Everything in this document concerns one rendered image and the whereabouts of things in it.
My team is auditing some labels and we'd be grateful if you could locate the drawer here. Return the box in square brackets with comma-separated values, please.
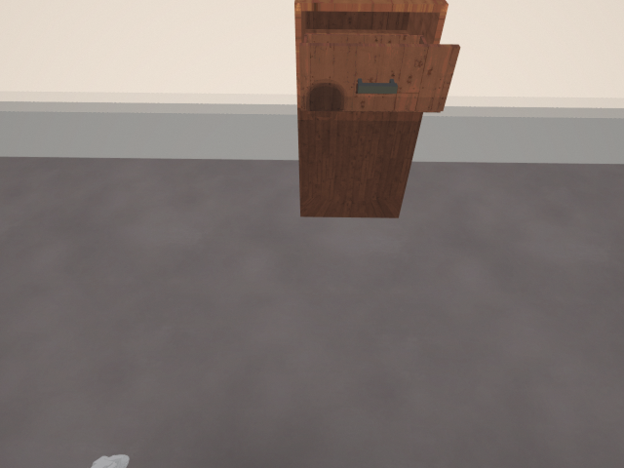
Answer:
[299, 34, 460, 112]

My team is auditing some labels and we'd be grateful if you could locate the cabinet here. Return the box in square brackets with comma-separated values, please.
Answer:
[294, 0, 449, 218]

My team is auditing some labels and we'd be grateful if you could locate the handle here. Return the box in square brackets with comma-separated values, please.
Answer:
[358, 79, 398, 94]

